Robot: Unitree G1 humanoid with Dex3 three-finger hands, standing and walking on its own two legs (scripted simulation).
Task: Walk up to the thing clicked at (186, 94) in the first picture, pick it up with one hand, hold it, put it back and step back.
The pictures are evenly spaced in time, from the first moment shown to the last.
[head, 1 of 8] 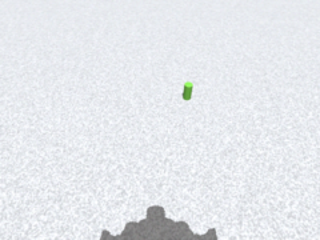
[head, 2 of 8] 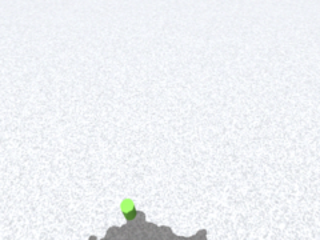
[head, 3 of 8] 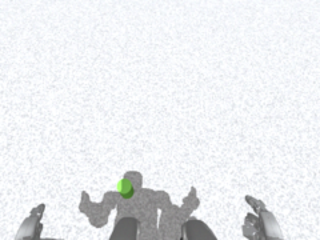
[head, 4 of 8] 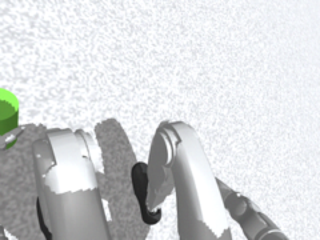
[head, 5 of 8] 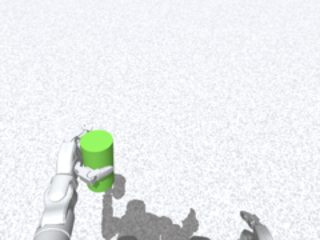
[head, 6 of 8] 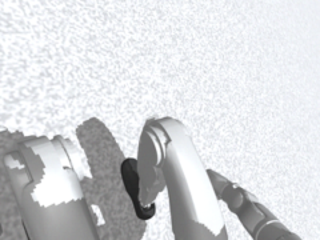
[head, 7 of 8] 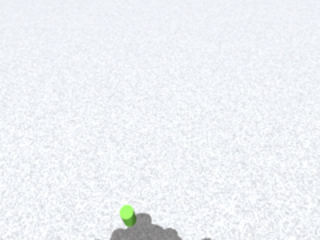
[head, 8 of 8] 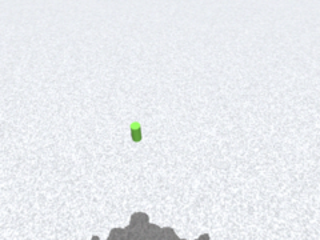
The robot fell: no
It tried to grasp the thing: yes
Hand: left
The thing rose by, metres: 0.68
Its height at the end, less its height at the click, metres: +0.00
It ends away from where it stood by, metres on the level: 0.04
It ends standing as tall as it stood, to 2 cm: yes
